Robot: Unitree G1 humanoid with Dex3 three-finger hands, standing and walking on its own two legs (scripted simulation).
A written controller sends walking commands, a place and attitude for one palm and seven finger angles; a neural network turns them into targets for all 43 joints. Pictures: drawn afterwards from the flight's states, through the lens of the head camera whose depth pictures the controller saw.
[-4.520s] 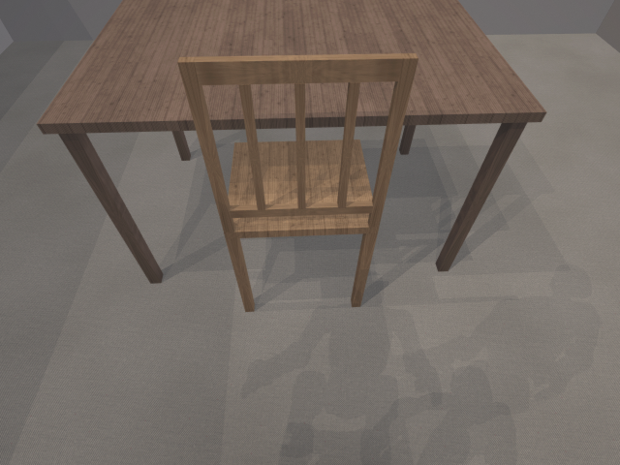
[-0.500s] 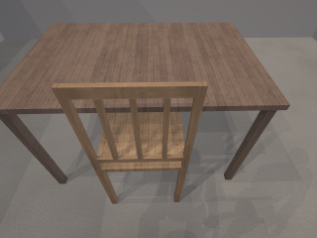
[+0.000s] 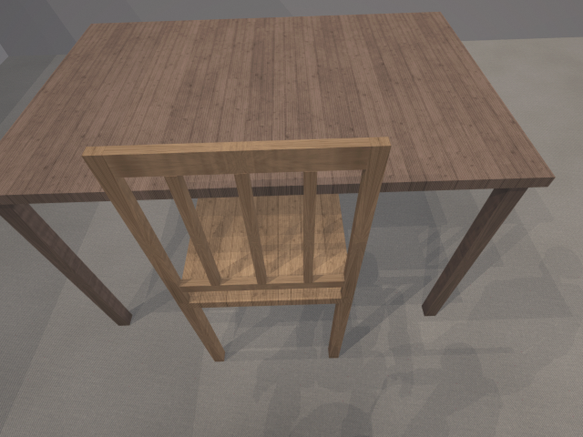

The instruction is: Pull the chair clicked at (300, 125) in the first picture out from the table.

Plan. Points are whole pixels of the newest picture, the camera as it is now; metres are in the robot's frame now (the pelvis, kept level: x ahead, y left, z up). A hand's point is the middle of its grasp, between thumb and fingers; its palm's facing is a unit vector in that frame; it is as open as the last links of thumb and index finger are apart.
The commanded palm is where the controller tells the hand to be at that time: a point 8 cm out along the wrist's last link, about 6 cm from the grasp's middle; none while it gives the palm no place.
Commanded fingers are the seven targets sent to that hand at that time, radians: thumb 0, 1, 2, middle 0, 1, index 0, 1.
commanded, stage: look again from close up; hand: left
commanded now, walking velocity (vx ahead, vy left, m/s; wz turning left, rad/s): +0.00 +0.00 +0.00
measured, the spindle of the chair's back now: (253, 236) +0.45 +0.10 -0.05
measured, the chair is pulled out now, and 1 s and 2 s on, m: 0.00 0.00 0.00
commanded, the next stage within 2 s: raise the hand toward the chair's back in 0.86 s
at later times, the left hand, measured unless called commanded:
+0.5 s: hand out of the picture +0.02 +0.21 -0.17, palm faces -0.03 -0.97 -0.22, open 7.3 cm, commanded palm none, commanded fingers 0.00 0.90 0.90 -0.20 -0.30 -0.20 -0.30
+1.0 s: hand out of the picture -0.01 +0.21 -0.16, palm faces +0.03 -0.98 -0.20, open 7.4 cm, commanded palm +0.09 +0.25 -0.07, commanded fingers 0.00 0.83 0.87 -0.19 -0.29 -0.19 -0.29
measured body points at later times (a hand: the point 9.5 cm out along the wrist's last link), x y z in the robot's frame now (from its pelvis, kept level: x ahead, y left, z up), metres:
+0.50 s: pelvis -0.01 +0.03 +0.00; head +0.02 +0.03 +0.45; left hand +0.02 +0.26 -0.15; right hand +0.02 -0.20 -0.15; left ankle +0.02 +0.12 -0.73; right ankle -0.09 -0.09 -0.73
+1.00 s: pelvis -0.01 +0.04 +0.00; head +0.02 +0.03 +0.45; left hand -0.01 +0.26 -0.15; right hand -0.01 -0.19 -0.16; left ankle +0.02 +0.12 -0.73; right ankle -0.09 -0.09 -0.73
